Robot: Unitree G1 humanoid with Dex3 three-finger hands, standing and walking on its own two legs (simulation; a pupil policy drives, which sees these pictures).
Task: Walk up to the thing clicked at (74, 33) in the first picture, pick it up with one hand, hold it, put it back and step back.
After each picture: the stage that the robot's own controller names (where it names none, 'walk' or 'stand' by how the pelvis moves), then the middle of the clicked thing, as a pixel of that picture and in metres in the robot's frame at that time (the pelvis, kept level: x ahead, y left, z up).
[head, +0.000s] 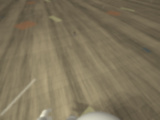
stand; (74, 33) +2.27 +0.51 -0.72
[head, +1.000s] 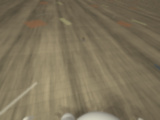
walk; (83, 39) +2.16 +0.20 -0.69
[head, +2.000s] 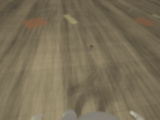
walk; (90, 47) +1.50 -0.04 -0.71
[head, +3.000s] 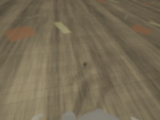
walk; (84, 65) +1.01 +0.03 -0.71
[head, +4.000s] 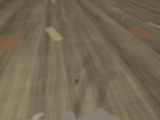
walk; (76, 82) +0.64 +0.14 -0.71
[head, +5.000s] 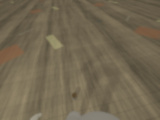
walk; (74, 96) +0.44 +0.21 -0.70
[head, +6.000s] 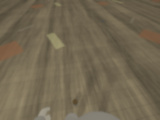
stand; (75, 102) +0.34 +0.15 -0.71
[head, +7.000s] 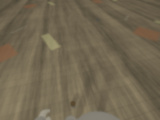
stand; (73, 104) +0.31 +0.18 -0.72
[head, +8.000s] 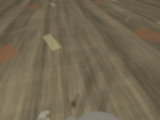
stand; (73, 104) +0.31 +0.18 -0.73
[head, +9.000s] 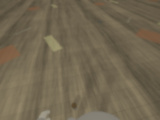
stand; (74, 106) +0.31 +0.17 -0.73
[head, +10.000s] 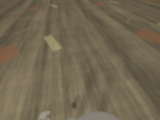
stand; (74, 105) +0.31 +0.17 -0.73
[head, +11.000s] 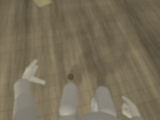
go down; (70, 77) +0.37 +0.16 -0.48
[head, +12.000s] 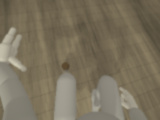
go down; (65, 67) +0.41 +0.19 -0.31
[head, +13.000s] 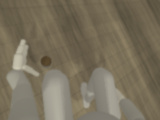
close in; (46, 62) +0.39 +0.22 -0.23
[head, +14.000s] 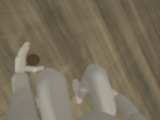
close; (32, 61) +0.39 +0.23 -0.22
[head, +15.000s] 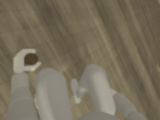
close; (30, 61) +0.39 +0.24 -0.23
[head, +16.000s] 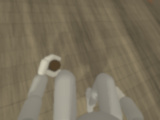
lift; (53, 66) +0.34 +0.25 -0.11
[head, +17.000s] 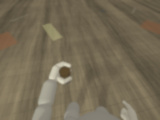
lift; (65, 75) +0.32 +0.17 +0.04
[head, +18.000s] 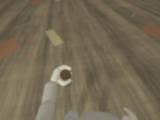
hold; (66, 78) +0.31 +0.17 +0.02
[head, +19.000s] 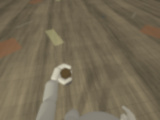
hold; (66, 76) +0.32 +0.17 +0.02
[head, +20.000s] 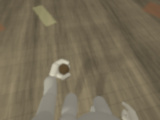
crouch; (64, 71) +0.36 +0.17 -0.04
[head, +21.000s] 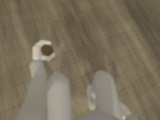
lower; (48, 53) +0.46 +0.23 -0.11
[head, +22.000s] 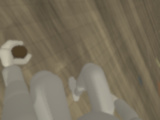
lower; (20, 54) +0.43 +0.26 -0.23
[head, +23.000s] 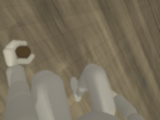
lower; (23, 54) +0.42 +0.26 -0.23
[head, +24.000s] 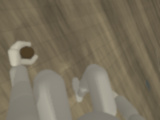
lower; (27, 55) +0.42 +0.26 -0.22
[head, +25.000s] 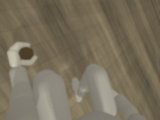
lower; (26, 55) +0.42 +0.26 -0.22
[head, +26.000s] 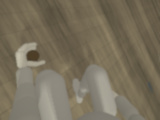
open; (32, 57) +0.42 +0.24 -0.23
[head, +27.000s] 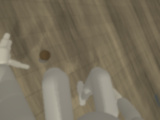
stand; (44, 57) +0.42 +0.23 -0.24
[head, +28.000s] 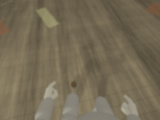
stand; (73, 85) +0.39 +0.15 -0.57
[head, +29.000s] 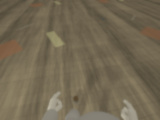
stand; (75, 99) +0.37 +0.15 -0.66
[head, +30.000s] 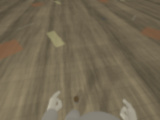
stand; (76, 100) +0.37 +0.14 -0.67
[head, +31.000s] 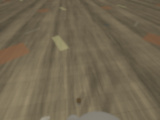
stand; (78, 101) +0.40 +0.13 -0.72
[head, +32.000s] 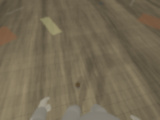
walk; (77, 85) +0.45 +0.10 -0.71
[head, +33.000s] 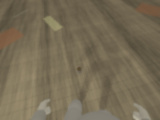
walk; (79, 70) +0.69 +0.18 -0.69
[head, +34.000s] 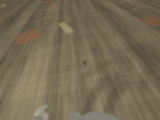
stand; (84, 63) +0.99 +0.16 -0.70
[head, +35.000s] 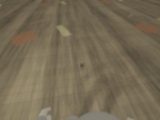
stand; (81, 66) +0.99 +0.16 -0.72
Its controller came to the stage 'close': yes
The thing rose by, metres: 0.72
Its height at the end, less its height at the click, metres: +0.00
